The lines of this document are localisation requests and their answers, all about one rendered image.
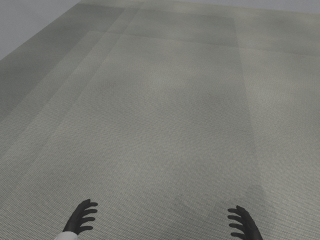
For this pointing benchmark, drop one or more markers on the robot left hand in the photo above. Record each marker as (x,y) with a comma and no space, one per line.
(76,220)

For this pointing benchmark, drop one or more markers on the robot right hand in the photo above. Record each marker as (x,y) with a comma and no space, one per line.
(248,227)

